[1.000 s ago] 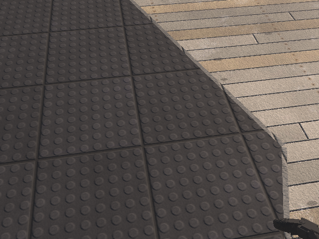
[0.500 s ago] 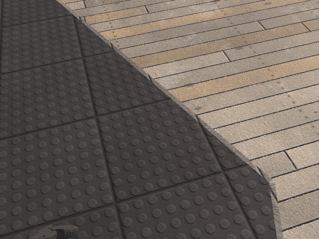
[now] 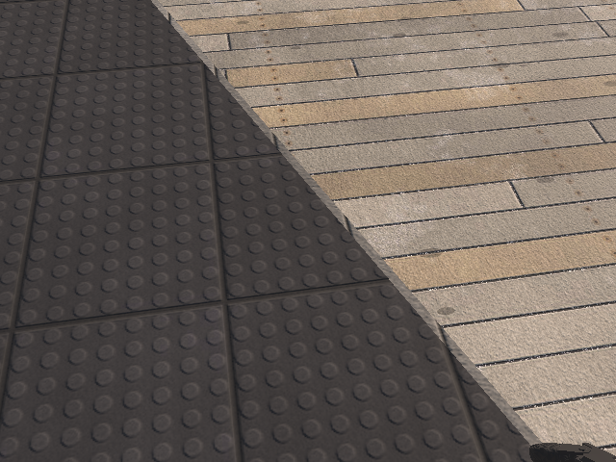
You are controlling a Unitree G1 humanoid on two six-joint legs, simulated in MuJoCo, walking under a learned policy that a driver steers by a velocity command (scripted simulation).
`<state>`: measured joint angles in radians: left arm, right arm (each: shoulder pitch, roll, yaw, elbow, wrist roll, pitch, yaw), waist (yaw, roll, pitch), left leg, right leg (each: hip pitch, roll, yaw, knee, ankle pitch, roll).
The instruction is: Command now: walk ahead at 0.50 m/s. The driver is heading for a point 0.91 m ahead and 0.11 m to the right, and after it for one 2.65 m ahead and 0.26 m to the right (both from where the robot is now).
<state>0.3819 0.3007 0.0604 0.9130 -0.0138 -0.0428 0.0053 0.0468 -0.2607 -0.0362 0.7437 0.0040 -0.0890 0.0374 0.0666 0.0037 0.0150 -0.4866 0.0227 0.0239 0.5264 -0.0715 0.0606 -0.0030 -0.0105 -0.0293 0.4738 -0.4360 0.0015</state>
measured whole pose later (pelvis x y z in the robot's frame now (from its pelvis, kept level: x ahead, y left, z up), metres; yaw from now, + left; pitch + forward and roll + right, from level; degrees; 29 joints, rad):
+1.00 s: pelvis +0.54 -0.02 +0.01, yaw +0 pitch +2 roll -2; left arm 0.37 0.26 0.06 0.96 -0.02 -0.07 0.00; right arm 0.03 -0.25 -0.04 0.82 0.01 -0.07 0.03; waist 0.08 0.04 0.02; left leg -0.58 0.08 -0.02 0.52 0.03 0.02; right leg 0.06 0.05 -0.04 0.21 -0.31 -0.02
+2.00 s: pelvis +1.06 -0.12 +0.02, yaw -13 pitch +1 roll -2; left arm 0.20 0.23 0.06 0.89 0.01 -0.05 0.04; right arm 0.12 -0.26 -0.06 0.88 0.01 -0.04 0.03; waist 0.02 0.04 0.05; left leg -0.61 0.08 0.01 0.64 0.02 0.00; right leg -0.02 0.06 -0.18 0.28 -0.28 -0.06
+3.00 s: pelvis +1.21 -0.17 +0.01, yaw +0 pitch +1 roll +1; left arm 0.18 0.31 0.08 0.82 -0.02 0.02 0.01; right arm 0.15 -0.27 -0.07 0.75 -0.01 0.02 -0.05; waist 0.01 -0.02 0.04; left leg -0.21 0.02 0.01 0.47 -0.28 -0.02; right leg -0.43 0.01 0.02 0.92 -0.52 0.04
